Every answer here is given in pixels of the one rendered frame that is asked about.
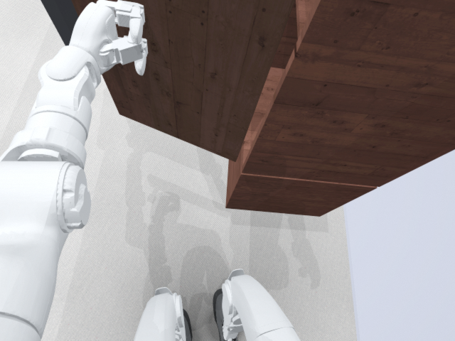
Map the cupboard door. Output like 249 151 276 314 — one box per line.
71 0 295 162

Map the robot right shin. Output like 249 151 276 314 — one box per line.
222 269 245 341

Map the robot left forearm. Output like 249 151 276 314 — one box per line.
0 45 101 170

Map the right robot foot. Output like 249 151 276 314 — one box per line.
213 289 238 341

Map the handle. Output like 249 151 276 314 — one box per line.
41 0 78 46

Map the robot left hand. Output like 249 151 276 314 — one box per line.
69 0 148 75

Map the robot left upper arm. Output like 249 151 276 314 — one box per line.
0 161 91 341

